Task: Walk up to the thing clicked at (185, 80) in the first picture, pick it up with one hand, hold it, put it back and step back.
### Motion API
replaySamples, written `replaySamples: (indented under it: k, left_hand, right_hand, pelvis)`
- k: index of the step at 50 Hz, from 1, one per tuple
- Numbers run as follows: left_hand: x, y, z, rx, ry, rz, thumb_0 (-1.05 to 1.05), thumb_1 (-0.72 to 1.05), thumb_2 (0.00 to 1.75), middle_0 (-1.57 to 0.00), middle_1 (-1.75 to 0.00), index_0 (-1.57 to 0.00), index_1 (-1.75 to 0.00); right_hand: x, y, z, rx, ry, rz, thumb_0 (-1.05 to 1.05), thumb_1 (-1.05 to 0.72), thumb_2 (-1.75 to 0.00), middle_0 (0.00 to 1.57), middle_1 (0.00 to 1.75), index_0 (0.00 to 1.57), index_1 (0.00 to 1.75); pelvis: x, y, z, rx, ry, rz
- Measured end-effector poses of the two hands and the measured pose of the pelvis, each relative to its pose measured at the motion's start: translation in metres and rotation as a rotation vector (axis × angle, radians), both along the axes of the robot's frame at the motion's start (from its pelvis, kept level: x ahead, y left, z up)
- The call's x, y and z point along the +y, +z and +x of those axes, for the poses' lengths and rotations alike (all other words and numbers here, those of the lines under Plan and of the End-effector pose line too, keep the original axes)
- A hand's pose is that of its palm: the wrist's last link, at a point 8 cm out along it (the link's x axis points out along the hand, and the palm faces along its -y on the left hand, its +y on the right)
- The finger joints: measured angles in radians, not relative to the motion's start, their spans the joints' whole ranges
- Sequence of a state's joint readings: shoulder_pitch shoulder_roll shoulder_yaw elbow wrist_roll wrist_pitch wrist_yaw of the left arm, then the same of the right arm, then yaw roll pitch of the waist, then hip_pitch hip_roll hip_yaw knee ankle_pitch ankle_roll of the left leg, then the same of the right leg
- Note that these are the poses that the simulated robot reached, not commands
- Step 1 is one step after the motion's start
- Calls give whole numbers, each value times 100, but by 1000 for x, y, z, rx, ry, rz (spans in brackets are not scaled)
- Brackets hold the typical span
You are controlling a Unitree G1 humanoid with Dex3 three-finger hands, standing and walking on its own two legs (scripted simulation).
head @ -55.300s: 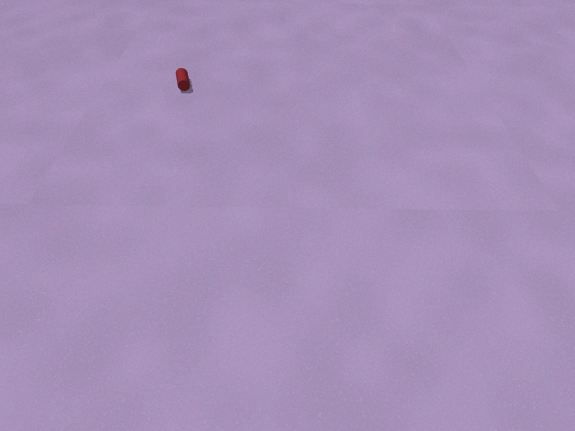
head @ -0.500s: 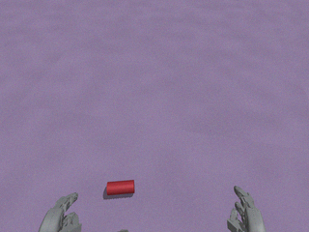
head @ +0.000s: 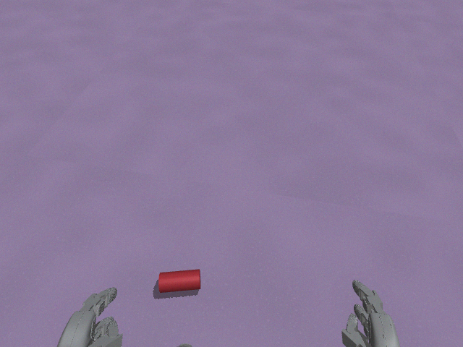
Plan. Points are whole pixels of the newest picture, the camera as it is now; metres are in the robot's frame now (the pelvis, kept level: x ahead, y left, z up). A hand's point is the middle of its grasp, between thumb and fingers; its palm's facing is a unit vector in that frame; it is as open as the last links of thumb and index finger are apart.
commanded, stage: home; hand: left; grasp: from above
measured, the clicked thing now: (180, 280) +0.48 +0.18 -0.68
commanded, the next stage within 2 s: stand in 0.50 s
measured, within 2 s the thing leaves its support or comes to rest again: neither
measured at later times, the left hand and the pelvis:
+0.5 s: hand (118, 335) +0.17 +0.18 -0.05, palm faces +0.04 -0.98 -0.21, open 7.4 cm; pelvis +0.01 +0.00 +0.00, yaw +0 degrees
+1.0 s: hand out of the picture +0.08 +0.25 -0.11, palm faces +0.05 -0.94 -0.34, open 7.4 cm; pelvis +0.00 +0.01 +0.04, yaw +1 degrees
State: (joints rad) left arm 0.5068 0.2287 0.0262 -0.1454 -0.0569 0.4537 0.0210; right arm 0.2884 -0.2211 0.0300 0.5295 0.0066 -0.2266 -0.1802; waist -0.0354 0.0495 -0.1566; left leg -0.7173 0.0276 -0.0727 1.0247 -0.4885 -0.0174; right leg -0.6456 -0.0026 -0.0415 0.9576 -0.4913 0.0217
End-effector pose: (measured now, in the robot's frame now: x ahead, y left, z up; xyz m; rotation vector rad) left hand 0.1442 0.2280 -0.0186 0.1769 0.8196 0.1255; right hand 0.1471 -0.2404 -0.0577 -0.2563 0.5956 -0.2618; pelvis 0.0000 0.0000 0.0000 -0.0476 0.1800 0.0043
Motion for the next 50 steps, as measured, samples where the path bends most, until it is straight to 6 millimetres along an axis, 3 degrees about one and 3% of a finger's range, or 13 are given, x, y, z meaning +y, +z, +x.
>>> replaySamples:
  k: [30,34,38,43,50]
  left_hand:
    - [3,0,9,-4,0,0,1,90,89,-20,-30,-20,-30]
    - [16,-19,13,-29,-37,89,1,90,89,-20,-30,-20,-30]
    - [35,-34,-2,46,-16,124,1,90,89,-20,-30,-20,-30]
    - [56,-45,-36,167,35,145,1,90,89,-20,-30,-20,-30]
    - [67,-53,-80,303,93,127,1,90,89,-20,-30,-20,-30]
  right_hand:
    - [3,0,7,8,-3,4,2,-90,-90,20,30,20,30]
    - [-2,-15,-1,228,138,-47,1,-90,-90,20,30,20,30]
    - [-13,-19,-17,368,146,-25,1,-90,-90,20,30,21,30]
    - [-25,-17,-38,446,84,-3,1,-90,-90,20,30,21,30]
    - [-26,-13,-62,534,34,5,1,-90,-90,20,30,20,30]
  pelvis:
    - [3,0,8,6,-2,-2]
    - [3,9,0,-80,4,27]
    - [3,20,-5,-125,2,44]
    - [6,29,-6,-158,3,46]
    - [11,41,-4,-197,9,40]
